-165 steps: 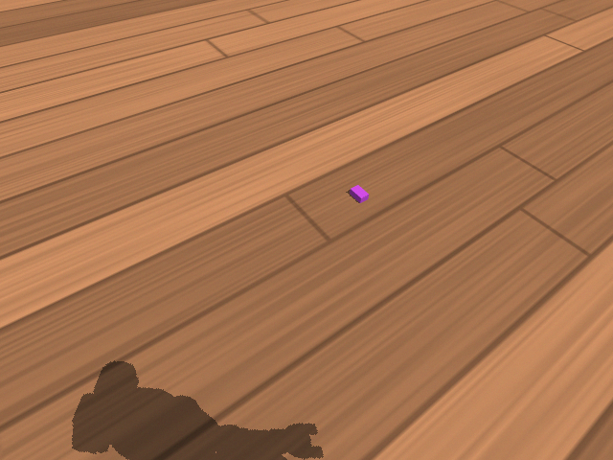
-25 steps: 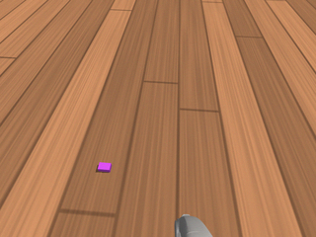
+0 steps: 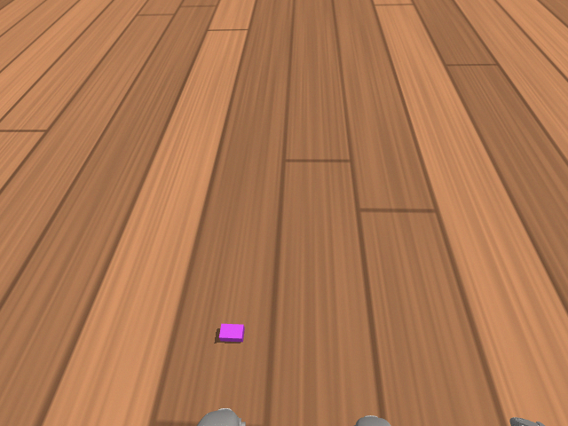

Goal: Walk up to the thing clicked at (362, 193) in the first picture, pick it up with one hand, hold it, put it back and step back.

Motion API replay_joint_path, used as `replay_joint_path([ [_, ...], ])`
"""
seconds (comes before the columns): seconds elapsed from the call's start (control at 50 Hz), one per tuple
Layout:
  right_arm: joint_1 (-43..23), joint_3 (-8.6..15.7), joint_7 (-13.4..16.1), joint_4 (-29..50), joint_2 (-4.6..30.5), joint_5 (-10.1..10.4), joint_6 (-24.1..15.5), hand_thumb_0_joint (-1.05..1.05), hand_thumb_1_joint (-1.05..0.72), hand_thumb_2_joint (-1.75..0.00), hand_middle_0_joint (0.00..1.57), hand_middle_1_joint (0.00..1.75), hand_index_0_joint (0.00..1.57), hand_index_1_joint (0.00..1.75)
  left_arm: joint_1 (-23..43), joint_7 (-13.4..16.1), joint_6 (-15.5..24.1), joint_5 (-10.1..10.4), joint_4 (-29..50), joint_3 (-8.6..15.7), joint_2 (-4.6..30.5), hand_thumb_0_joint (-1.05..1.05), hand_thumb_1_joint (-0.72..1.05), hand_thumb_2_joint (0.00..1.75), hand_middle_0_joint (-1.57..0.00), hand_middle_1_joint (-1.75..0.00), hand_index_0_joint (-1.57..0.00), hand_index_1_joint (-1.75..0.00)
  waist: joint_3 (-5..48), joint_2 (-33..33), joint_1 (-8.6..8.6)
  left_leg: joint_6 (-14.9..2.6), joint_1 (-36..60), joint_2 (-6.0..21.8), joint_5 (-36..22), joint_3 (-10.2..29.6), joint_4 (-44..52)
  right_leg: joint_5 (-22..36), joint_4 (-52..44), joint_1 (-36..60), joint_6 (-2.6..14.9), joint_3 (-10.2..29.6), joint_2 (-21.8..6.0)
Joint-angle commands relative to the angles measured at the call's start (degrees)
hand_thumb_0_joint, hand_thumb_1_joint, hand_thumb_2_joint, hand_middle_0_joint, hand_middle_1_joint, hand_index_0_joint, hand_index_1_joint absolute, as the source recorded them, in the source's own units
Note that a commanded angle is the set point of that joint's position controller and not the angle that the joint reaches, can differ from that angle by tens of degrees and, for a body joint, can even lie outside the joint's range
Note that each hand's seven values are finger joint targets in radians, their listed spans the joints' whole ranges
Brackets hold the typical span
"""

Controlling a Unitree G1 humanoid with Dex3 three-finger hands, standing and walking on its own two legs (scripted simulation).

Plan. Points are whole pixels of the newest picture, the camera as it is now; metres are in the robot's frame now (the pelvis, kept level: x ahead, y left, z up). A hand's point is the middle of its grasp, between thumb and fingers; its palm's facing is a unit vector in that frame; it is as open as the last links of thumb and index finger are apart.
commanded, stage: walk up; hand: left
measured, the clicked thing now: (232, 332) +0.51 +0.22 -0.71
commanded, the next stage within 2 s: none
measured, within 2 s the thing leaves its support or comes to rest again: neither
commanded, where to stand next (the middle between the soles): +0.11 +0.00 m, yaw -3 degrees
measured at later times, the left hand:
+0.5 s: hand (101, 399) +0.18 +0.31 -0.14, palm faces -0.12 -0.92 -0.38, open 7.4 cm
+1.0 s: hand out of the picture +0.13 +0.26 -0.12, palm faces -0.09 -0.94 -0.32, open 7.4 cm
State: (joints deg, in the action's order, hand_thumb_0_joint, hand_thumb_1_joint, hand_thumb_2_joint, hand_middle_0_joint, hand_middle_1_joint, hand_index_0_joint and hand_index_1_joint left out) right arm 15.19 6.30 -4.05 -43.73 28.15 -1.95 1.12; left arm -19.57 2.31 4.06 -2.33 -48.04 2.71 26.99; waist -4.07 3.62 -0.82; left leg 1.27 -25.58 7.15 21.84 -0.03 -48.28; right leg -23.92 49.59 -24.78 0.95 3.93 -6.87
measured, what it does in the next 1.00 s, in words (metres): steps on the spot: right foot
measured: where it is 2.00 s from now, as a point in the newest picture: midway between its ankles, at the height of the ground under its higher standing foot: outside the picture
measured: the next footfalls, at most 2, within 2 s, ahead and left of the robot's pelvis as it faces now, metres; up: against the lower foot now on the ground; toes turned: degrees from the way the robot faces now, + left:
right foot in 0.30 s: +0.09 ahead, -0.10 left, +0.00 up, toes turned -6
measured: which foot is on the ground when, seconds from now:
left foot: down 0.00-1.00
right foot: down 0.00-0.00, up 0.02-0.28, down 0.30-1.00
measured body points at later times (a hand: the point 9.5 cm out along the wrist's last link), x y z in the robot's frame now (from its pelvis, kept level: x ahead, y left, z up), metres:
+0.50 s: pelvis +0.03 +0.05 +0.00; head +0.07 +0.06 +0.45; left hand +0.19 +0.35 -0.11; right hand +0.08 -0.28 -0.10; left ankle +0.05 +0.18 -0.69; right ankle +0.06 -0.06 -0.69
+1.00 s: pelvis +0.03 +0.02 +0.03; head +0.04 +0.01 +0.48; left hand +0.13 +0.31 -0.09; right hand +0.05 -0.30 -0.10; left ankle +0.05 +0.17 -0.69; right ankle +0.05 -0.10 -0.69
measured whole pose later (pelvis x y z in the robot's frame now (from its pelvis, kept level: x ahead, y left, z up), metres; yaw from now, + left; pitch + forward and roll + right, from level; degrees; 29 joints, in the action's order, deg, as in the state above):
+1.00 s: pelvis +0.03 +0.02 +0.03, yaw -4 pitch -2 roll +1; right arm 11.2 -0.8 -0.1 -62.1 22.4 -0.9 -2.4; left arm -6.6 -1.9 -0.5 -0.8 -61.2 1.4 19.6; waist -3.9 -0.6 0.2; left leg 1.9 -14.3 2.3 16.5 -0.8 -32.8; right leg -15.8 35.3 -17.6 0.6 -2.0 -1.9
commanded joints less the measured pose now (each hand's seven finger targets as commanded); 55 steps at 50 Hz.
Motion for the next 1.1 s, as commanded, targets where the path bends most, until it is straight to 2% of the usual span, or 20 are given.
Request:
replay_joint_path([
  [0.0, 6.96, 3.44, 2.88, 0.71, 16.42, 0.31, -2.5, 0.0, -0.9, -0.9, 0.2, 0.3, 0.2, 0.3, 2.33, 1.59, -0.22, 1.84, 4.15, 1.6, 6.16, 0.0, 0.9, 0.9, -0.2, -0.3, -0.2, -0.3, 1.05, 13.64, 4.57, -11.37, 8.16, 17.74, 14.81, 33.41, 31.8, -8.14, 15.78, -20.36, 1.28, -0.91, 9.55],
  [0.02, 0.73, 3.65, 2.93, 1.45, 18.43, 0.8, -2.58, 0.0, -0.9, -0.9, 0.2, 0.3, 0.2, 0.3, 5.7, 2.12, 0.07, 1.15, 2.87, 2.39, 10.97, 0.0, 0.9, 0.9, -0.2, -0.3, -0.2, -0.3, -2.6, 9.33, 3.37, -16.9, 0.16, 20.38, 19.4, 38.78, 34.32, -8.94, 19.43, -15.89, 1.3, 2.22, 6.15],
  [0.06, -2.72, 1.98, 3.92, 1.05, 13.94, 0.36, -3.53, 0.0, -0.9, -0.9, 0.2, 0.3, 0.2, 0.3, 1.72, 1.24, 0.0, 2.32, -1.45, 3.05, 11.22, 0.0, 0.9, 0.9, -0.2, -0.3, -0.2, -0.3, -2.63, 4.04, 0.72, -13.47, 3.5, 13.54, 8.15, 22.59, 24.66, -4.95, 16.06, -13.89, 0.7, 2.42, 4.4],
  [0.1, -1.99, 1.34, 4.38, -0.84, 13.79, 0.81, -4.32, 0.0, -0.9, -0.9, 0.2, 0.3, 0.2, 0.3, -0.05, 0.02, -0.36, 2.66, -3.43, 3.09, 10.18, 0.0, 0.9, 0.9, -0.2, -0.3, -0.2, -0.3, 0.41, 9.28, 0.24, -12.52, 5.36, 12.61, -9.45, 16.22, 19.05, -4.19, 10.12, -8.09, 1.06, -2.12, 3.41],
  [0.22, 1.56, 0.21, 6.26, -3.11, 13.17, 2.08, -5.1, 0.0, -0.9, -0.9, 0.2, 0.3, 0.2, 0.3, 5.69, -1.52, -2.55, 1.37, -1.08, 3.91, 8.0, 0.0, 0.9, 0.9, -0.2, -0.3, -0.2, -0.3, 5.6, 6.99, 0.67, -12.04, 13.31, 12.6, -40.31, 12.03, 10.41, 0.95, -2.01, -1.7, 2.63, -5.0, 5.27],
  [0.28, 1.93, -0.78, 6.97, -2.4, 10.41, 3.14, -5.19, 0.0, -0.9, -0.9, 0.2, 0.3, 0.2, 0.3, 5.24, -1.8, -2.5, 0.53, -0.45, 5.03, 11.56, 0.0, 0.9, 0.9, -0.2, -0.3, -0.2, -0.3, 10.57, -2.37, -0.3, -6.89, 6.23, 7.19, -34.24, 5.39, 2.57, 27.53, -8.85, 10.78, 5.57, 1.9, 0.85],
  [0.32, 1.98, -1.04, 7.75, -4.18, 8.3, 3.38, -5.15, 0.0, -0.9, -0.9, 0.2, 0.3, 0.2, 0.3, 9.0, -2.36, -3.06, 1.83, 1.22, 4.97, 12.03, 0.0, 0.9, 0.9, -0.2, -0.3, -0.2, -0.3, 12.6, -7.57, 0.51, -3.44, 5.68, -2.88, -12.32, -2.95, -2.6, 36.08, -9.63, 10.64, 13.49, 10.53, -5.97],
  [0.34, 1.52, -0.88, 7.9, -4.78, 8.01, 3.14, -5.21, 0.0, -0.9, -0.9, 0.2, 0.3, 0.2, 0.3, 9.35, -2.34, -3.5, 1.96, 1.52, 4.3, 10.66, 0.0, 0.9, 0.9, -0.2, -0.3, -0.2, -0.3, 11.85, -7.33, 0.63, -3.71, 6.66, -3.5, -7.23, -2.48, -1.19, 36.71, -9.14, 8.25, 13.67, 9.83, -5.74],
  [0.38, 4.09, -0.59, 7.75, -6.53, 8.77, 2.7, -5.49, 0.0, -0.9, -0.9, 0.2, 0.3, 0.2, 0.3, 12.9, -2.45, -4.18, 1.35, 2.14, 3.71, 10.4, 0.0, 0.9, 0.9, -0.2, -0.3, -0.2, -0.3, 9.01, -7.96, 2.61, -5.26, 9.45, -1.55, -7.37, 0.95, 4.8, 29.78, -7.02, 1.56, 10.6, 6.29, -2.9],
  [0.42, 5.49, 0.3, 7.64, -7.39, 13.17, 1.88, -6.14, 0.0, -0.9, -0.9, 0.2, 0.3, 0.2, 0.3, 14.27, -2.52, -4.68, 1.26, 2.45, 3.12, 7.48, 0.0, 0.9, 0.9, -0.2, -0.3, -0.2, -0.3, 7.14, -1.26, 3.32, -11.6, 11.8, 10.65, -11.72, 16.54, 16.9, 20.77, 3.67, -4.47, 3.35, -1.68, 3.67],
  [0.44, 3.58, 0.68, 7.72, -6.66, 14.86, 1.88, -6.35, 0.0, -0.9, -0.9, 0.2, 0.3, 0.2, 0.3, 14.03, -2.4, -4.94, 0.99, 1.84, 3.55, 7.86, 0.0, 0.9, 0.9, -0.2, -0.3, -0.2, -0.3, 5.13, 1.5, 2.73, -15.53, 11.14, 16.31, -18.35, 21.68, 18.64, 7.85, 6.4, -5.8, 1.68, -2.6, 4.12],
  [0.48, 1.94, 0.47, 7.91, -6.67, 14.52, 1.13, -6.69, 0.0, -0.9, -0.9, 0.2, 0.3, 0.2, 0.3, 15.13, -2.75, -4.99, 0.85, 1.91, 3.79, 7.77, 0.0, 0.9, 0.9, -0.2, -0.3, -0.2, -0.3, 3.51, 2.79, 2.43, -17.19, 9.37, 18.2, -26.76, 21.24, 19.57, -9.67, 9.66, -6.85, 1.61, -0.3, 3.24],
  [0.58, -4.91, -1.81, 6.91, -5.78, 10.36, 1.17, -5.67, 0.0, -0.9, -0.9, 0.2, 0.3, 0.2, 0.3, 8.12, -3.51, -3.62, 1.19, -2.82, 4.96, 7.23, 0.0, 0.9, 0.9, -0.2, -0.3, -0.2, -0.3, 6.89, 1.62, -2.34, -5.91, -0.26, 4.79, -14.15, 2.28, 8.81, 7.85, -13.94, 13.75, 3.28, -3.0, 5.26],
  [0.6, -3.49, -2.82, 6.61, -5.59, 6.96, 1.53, -5.26, 0.0, -0.9, -0.9, 0.2, 0.3, 0.2, 0.3, 7.75, -3.18, -3.01, 0.43, -2.92, 5.44, 10.03, 0.0, 0.9, 0.9, -0.2, -0.3, -0.2, -0.3, 7.84, -8.58, -1.75, -3.06, -4.61, 0.05, -7.57, -2.38, 0.02, 8.7, -19.34, 16.68, 5.29, 10.1, -1.48],
  [0.62, -4.09, -3.32, 6.82, -5.39, 5.34, 1.86, -4.75, 0.0, -0.9, -0.9, 0.2, 0.3, 0.2, 0.3, 10.92, -2.93, -2.66, 0.76, -1.5, 5.14, 12.44, 0.0, 0.9, 0.9, -0.2, -0.3, -0.2, -0.3, 7.23, -13.25, -0.61, -2.03, -5.21, -4.1, 9.99, -3.77, -1.34, 4.49, -25.44, 11.39, 11.57, 23.08, -10.46],
  [0.64, -4.77, -2.2, 7.0, -6.86, 8.11, 1.66, -4.4, 0.0, -0.9, -0.9, 0.2, 0.3, 0.2, 0.3, 13.42, -3.12, -2.69, 0.77, -1.2, 4.99, 13.18, 0.0, 0.9, 0.9, -0.2, -0.3, -0.2, -0.3, 5.35, -12.3, -0.43, -2.32, -1.21, -3.11, 13.52, -1.49, -4.54, 1.03, -26.51, 5.82, 14.09, 23.86, -11.89],
  [0.74, 1.79, -2.71, 5.83, -12.55, 7.08, 1.47, -5.6, 0.0, -0.9, -0.9, 0.2, 0.3, 0.2, 0.3, 18.7, -2.97, -3.26, 1.47, -2.05, 2.76, 8.08, 0.0, 0.9, 0.9, -0.2, -0.3, -0.2, -0.3, 5.56, -10.63, 3.22, -3.34, 13.12, -3.66, -4.63, -0.06, 15.83, 6.01, -19.11, 0.04, 6.38, 7.66, -3.24],
  [0.78, -4.81, -2.48, 5.34, -11.14, 9.58, 1.19, -5.55, 0.0, -0.9, -0.9, 0.2, 0.3, 0.2, 0.3, 17.37, -3.2, -3.45, 1.7, -3.81, 2.34, 6.76, 0.0, 0.9, 0.9, -0.2, -0.3, -0.2, -0.3, 4.0, -3.94, 0.62, -6.38, 7.07, 2.12, 6.74, 10.94, 21.05, -3.01, -18.44, 2.67, 2.92, 3.59, 1.41],
  [0.88, -5.47, -4.02, 4.72, -14.02, 6.84, 1.27, -4.96, 0.0, -0.9, -0.9, 0.2, 0.3, 0.2, 0.3, 18.46, -3.23, -2.66, 1.74, -7.15, 2.44, 8.06, 0.0, 0.9, 0.9, -0.2, -0.3, -0.2, -0.3, 2.57, -6.49, 1.09, -3.22, 8.27, -3.51, -1.96, 2.04, 19.0, -4.45, -27.67, 6.21, 4.06, 7.92, -2.22],
  [1.08, -7.84, -4.32, 5.08, -17.27, 6.87, 1.22, -5.08, 0.0, -0.9, -0.9, 0.2, 0.3, 0.2, 0.3, 19.98, -3.19, -3.34, 2.46, -11.04, 1.68, 4.96, 0.0, 0.9, 0.9, -0.2, -0.3, -0.2, -0.3, 4.98, -3.75, 0.26, -3.2, 11.29, 0.22, -10.49, 5.19, 27.42, 7.69, -27.24, 13.4, 1.49, 0.75, 0.43],
])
